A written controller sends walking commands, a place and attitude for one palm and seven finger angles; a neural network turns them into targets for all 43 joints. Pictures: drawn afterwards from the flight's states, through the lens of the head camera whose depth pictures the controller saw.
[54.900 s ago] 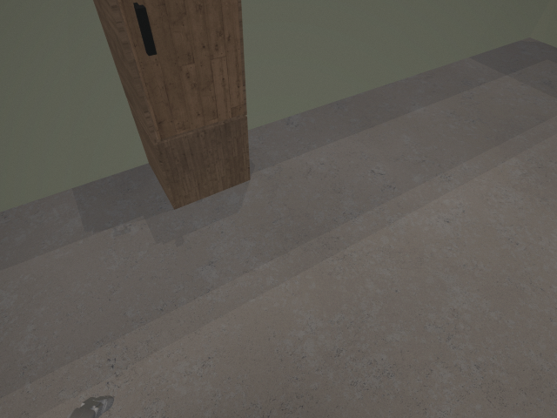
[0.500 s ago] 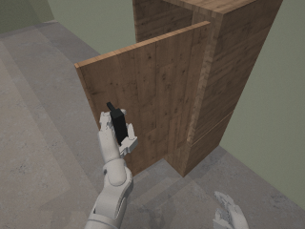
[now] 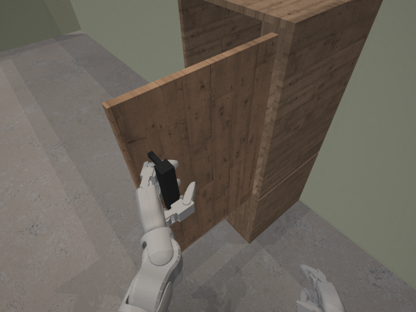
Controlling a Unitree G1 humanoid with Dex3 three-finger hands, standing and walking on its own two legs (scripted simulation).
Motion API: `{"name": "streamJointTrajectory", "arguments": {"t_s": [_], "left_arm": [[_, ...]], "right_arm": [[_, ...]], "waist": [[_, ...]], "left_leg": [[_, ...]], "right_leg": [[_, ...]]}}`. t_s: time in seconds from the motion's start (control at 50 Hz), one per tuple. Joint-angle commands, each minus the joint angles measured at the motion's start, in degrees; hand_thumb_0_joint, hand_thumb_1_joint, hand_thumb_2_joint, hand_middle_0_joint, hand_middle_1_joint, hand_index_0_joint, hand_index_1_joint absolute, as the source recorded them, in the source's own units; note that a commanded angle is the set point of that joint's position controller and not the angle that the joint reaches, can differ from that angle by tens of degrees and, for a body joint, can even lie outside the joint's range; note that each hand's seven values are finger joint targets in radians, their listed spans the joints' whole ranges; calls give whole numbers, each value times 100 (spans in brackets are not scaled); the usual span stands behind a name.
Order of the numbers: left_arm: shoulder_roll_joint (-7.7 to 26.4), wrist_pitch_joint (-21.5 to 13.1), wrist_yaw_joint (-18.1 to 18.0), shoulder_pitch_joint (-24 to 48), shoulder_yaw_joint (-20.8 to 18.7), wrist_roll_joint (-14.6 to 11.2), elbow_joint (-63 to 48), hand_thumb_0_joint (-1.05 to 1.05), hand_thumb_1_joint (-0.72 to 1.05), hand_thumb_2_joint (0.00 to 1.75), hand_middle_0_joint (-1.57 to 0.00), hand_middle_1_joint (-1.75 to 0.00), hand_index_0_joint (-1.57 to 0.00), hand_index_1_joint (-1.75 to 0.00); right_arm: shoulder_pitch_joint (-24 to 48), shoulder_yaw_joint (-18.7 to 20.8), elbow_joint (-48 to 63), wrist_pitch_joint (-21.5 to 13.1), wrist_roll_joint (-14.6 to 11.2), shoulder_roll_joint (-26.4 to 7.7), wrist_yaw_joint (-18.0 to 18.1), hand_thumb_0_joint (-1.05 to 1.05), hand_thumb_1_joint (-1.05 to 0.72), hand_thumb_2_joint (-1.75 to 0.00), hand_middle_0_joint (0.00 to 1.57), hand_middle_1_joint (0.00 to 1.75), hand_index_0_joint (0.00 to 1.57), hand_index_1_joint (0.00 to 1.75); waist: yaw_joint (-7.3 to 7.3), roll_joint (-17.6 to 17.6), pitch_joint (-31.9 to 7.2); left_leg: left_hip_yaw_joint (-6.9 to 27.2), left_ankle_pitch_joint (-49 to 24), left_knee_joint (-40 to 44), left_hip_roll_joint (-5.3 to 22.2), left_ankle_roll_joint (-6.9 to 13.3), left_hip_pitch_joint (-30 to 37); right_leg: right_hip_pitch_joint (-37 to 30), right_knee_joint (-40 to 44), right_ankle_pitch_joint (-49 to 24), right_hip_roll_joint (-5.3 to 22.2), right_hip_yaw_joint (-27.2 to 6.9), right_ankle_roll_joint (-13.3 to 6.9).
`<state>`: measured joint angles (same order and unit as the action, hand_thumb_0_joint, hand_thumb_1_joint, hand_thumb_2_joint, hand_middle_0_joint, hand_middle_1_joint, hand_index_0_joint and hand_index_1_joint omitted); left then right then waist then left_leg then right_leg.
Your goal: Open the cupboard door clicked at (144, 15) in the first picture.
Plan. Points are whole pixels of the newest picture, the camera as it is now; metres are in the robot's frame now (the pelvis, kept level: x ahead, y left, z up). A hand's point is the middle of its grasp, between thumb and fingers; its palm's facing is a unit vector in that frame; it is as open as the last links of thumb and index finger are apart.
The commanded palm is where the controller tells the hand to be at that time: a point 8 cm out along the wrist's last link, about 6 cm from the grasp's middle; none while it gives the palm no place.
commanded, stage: open thumb and fingers to let go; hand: left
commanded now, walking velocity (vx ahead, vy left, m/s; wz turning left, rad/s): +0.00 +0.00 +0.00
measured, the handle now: (163, 182) +0.34 +0.11 +0.08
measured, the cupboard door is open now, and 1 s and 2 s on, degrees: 90 94 92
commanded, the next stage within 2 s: slide the hand sideways off the handle in 0.54 s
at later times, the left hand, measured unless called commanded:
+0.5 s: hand (176, 194) +0.31 +0.08 +0.09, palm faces +0.30 -0.95 -0.01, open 14.6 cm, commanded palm +0.26 +0.11 +0.08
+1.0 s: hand (182, 216) +0.27 +0.07 +0.08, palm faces -0.15 -0.99 +0.02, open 16.0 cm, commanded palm +0.24 +0.12 +0.08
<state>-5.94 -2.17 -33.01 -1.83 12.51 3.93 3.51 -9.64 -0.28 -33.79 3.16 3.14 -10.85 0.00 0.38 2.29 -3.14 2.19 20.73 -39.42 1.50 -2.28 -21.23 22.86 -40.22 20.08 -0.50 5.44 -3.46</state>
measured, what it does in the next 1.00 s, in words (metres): stands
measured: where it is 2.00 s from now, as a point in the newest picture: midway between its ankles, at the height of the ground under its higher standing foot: outside the picture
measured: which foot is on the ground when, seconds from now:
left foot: down 0.00-1.00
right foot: down 0.00-1.00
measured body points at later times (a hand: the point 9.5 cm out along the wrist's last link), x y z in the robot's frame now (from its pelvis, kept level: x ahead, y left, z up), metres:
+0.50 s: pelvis +0.00 +0.03 +0.00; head +0.01 +0.02 +0.45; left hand +0.29 +0.13 +0.09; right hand +0.18 -0.18 -0.10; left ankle +0.00 +0.15 -0.72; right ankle +0.01 -0.08 -0.72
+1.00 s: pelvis -0.02 +0.04 -0.01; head -0.01 +0.03 +0.44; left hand +0.27 +0.12 +0.08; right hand +0.15 -0.17 -0.10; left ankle +0.00 +0.15 -0.72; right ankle +0.01 -0.08 -0.72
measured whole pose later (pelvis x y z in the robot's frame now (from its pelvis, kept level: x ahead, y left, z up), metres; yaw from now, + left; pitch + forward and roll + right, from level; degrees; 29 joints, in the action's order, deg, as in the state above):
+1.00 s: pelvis -0.02 +0.04 -0.01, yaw -2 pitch +2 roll +0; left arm 0.6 -4.0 -6.9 -1.1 14.4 -3.5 3.2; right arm -13.6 -3.1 -30.1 -0.9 -0.5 -11.2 0.8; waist 0.0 1.8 -2.5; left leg -0.8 22.1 -44.1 -0.5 0.6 -24.1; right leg 26.1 -44.0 20.0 1.5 2.3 -0.5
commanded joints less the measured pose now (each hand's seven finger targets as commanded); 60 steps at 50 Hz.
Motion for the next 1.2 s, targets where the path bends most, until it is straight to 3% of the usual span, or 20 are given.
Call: {"name": "streamJointTrajectory", "arguments": {"t_s": [0.0, 0.1, 0.18, 0.32, 0.5, 0.62, 0.64, 0.66, 0.68, 0.7, 0.72, 0.76, 0.78, 0.8, 0.86, 0.88, 0.96, 1.08, 1.14, 1.18], "left_arm": [[-546, -455, 72, 987, 250, 143, -1431, 0, -15, 45, -32, -124, -32, -124], [-414, -468, 21, 1261, 113, 61, -1311, 0, -50, 30, -30, -120, -30, -120], [-360, -443, -42, 1416, 59, 147, -1212, 0, -50, 30, -28, -110, -28, -110], [-746, -289, -104, 1590, 364, 195, -1103, 0, -50, 30, -22, -75, -22, -75], [-1034, -62, -171, 1598, 599, 216, -1194, 0, -50, 30, -15, -30, -15, -30], [-1072, 50, -271, 1908, 579, 210, -1114, 0, -50, 30, -15, -30, -15, -30], [-405, -208, 986, 1913, 1704, 718, -1056, 0, -50, 30, -15, -30, -15, -30], [54, -527, 1647, 2267, 1182, 512, -1364, 0, -50, 30, -15, -30, -15, -30], [291, -725, 2055, 2389, 1122, 425, -1447, 0, -50, 30, -15, -30, -15, -30], [346, -845, 2390, 2387, 1105, 317, -1555, 0, -50, 30, -15, -30, -15, -30], [305, -924, 2738, 2406, 1177, 177, -1486, 0, -50, 30, -15, -30, -15, -30], [190, -902, 3175, 2235, 1021, -328, -1342, 0, -50, 30, -15, -30, -15, -30], [89, -795, 3219, 2200, 915, -587, -1245, 0, -50, 30, -15, -30, -15, -30], [85, -707, 3187, 2111, 706, -810, -1112, 0, -50, 30, -15, -30, -15, -30], [248, -536, 2879, 1761, 178, -1037, -1231, 0, -50, 30, -15, -30, -15, -30], [438, -532, 2740, 1488, -45, -1003, -1221, 0, -50, 30, -15, -30, -15, -30], [391, -702, 2397, 959, 63, -638, -1573, 0, -50, 30, -15, -30, -15, -30], [958, -864, 2365, 119, -356, -451, -2056, 0, -50, 30, -15, -30, -15, -30], [843, -883, 2443, -103, -176, -453, -2339, 0, -50, 30, -15, -30, -15, -30], [1013, -883, 2510, -376, -330, -511, -2492, 0, -50, 30, -15, -30, -15, -30]], "right_arm": [[600, 135, 971, -289, -15, -372, 21, 0, -90, -90, 20, 30, 20, 30], [720, 98, 945, -310, -26, -371, 73, 0, -90, -90, 20, 30, 20, 30], [701, 99, 909, -308, -17, -382, 77, 0, -90, -90, 20, 30, 20, 30], [681, 104, 927, -254, -39, -383, 8, 0, -90, -90, 20, 30, 20, 30], [693, 110, 953, -196, -61, -387, -93, 0, -90, -90, 20, 30, 20, 30], [826, 101, 920, -175, -71, -393, -103, 0, -90, -90, 20, 30, 20, 30], [181, 110, 775, -136, -119, -592, -99, 0, -90, -90, 20, 30, 20, 30], [157, 110, 966, -173, -157, -574, -10, 0, -90, -90, 20, 30, 20, 30], [118, 96, 995, -186, -167, -589, 54, 0, -90, -90, 20, 30, 20, 30], [170, 78, 1088, -236, -198, -561, 99, 0, -90, -90, 20, 30, 20, 30], [151, 41, 1095, -303, -237, -555, 128, 0, -90, -90, 20, 30, 20, 30], [241, -28, 1227, -452, -347, -542, 185, 0, -90, -90, 20, 30, 20, 30], [327, -80, 1266, -506, -388, -541, 206, 0, -90, -90, 20, 30, 20, 30], [377, -95, 1276, -565, -417, -545, 234, 0, -90, -90, 20, 30, 20, 30], [457, -92, 1324, -703, -421, -577, 231, 0, -90, -90, 20, 30, 20, 30], [458, -89, 1338, -717, -403, -588, 205, 0, -90, -90, 20, 30, 20, 30], [334, -50, 1420, -770, -351, -538, 49, 0, -90, -90, 20, 30, 20, 30], [351, -37, 1569, -705, -315, -547, -28, 0, -90, -90, 20, 30, 20, 30], [320, -53, 1642, -703, -323, -523, -42, 0, -90, -90, 20, 30, 20, 30], [307, -36, 1665, -715, -323, -557, -11, 0, -90, -90, 20, 30, 20, 30]], "waist": [[-15, -790, -1219], [-33, -905, -901], [1, -795, -937], [-24, -504, -1024], [6, -452, -1134], [8, -438, -1060], [-611, -928, -580], [-437, -730, -1002], [-379, -475, -1256], [-311, -254, -1416], [-401, -230, -1331], [-328, -129, -1141], [-280, -114, -972], [-283, -351, -814], [-85, -656, -891], [49, -738, -959], [68, -685, -919], [233, -421, -842], [102, -349, -642], [98, -581, -659]], "left_leg": [[-225, -1229, 171, -248, 309, 166], [-217, -928, 141, -275, 318, 110], [-197, -952, 158, -259, 309, 123], [-168, -1171, 217, -170, 273, 166], [-84, -1418, 187, -94, 218, 145], [-47, -1056, 185, -108, 207, 43], [-48, -1047, 124, -116, 342, 203], [-85, -1063, 69, -163, 383, 172], [-96, -1136, 46, -192, 397, 244], [-90, -1086, 37, -206, 395, 305], [-54, -1010, 35, -203, 398, 340], [9, -638, 143, -201, 362, 219], [43, -413, 224, -205, 337, 129], [85, -190, 285, -195, 319, 49], [45, -18, 428, -208, 283, -44], [37, -88, 467, -208, 266, -90], [-78, -503, 438, -143, 273, -5], [-258, -449, 400, -175, 300, -175], [-297, -358, 355, -175, 314, -198], [-302, -379, 295, -185, 339, -235]], "right_leg": [[-814, 817, -1692, 314, -520, 261], [-579, 1032, -945, 326, -586, 261], [-512, 976, -769, 285, -523, 206], [-370, 580, -1022, 149, -204, 121], [-277, 313, -1168, 73, -45, 64], [-88, 315, -710, 68, -34, 60], [187, 343, -1084, 109, -255, 107], [52, 263, -1254, 113, -252, 95], [-99, 175, -1396, 132, -314, 71], [-105, 135, -1346, 136, -319, 66], [-9, 132, -1244, 131, -284, 67], [40, 213, -798, 87, -223, 71], [55, 272, -542, 64, -179, 75], [120, 355, -298, 41, -145, 110], [-36, 472, -28, 55, -144, 159], [-160, 448, -29, 53, -139, 147], [-158, 351, -425, 58, -152, 145], [-363, 439, -368, 80, -320, 114], [-232, 461, -358, 78, -342, 145], [-304, 535, -371, 80, -394, 170]]}}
